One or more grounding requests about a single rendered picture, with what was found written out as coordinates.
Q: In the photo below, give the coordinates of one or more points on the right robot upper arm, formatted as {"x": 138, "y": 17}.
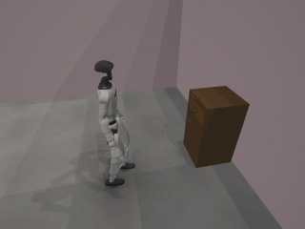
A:
{"x": 103, "y": 101}

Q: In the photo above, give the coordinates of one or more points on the drawer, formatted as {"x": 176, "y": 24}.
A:
{"x": 200, "y": 115}

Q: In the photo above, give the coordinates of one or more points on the robot right shin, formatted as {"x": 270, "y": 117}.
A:
{"x": 114, "y": 170}

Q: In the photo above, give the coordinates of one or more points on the robot right forearm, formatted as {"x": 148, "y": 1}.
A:
{"x": 107, "y": 131}

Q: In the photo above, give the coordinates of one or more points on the cabinet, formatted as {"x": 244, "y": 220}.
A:
{"x": 214, "y": 142}

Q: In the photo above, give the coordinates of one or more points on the robot left foot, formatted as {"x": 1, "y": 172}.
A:
{"x": 128, "y": 166}

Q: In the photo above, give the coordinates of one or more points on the robot left hand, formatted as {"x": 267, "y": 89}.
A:
{"x": 121, "y": 115}

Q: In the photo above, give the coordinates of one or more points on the robot right hand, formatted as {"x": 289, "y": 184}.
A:
{"x": 116, "y": 153}

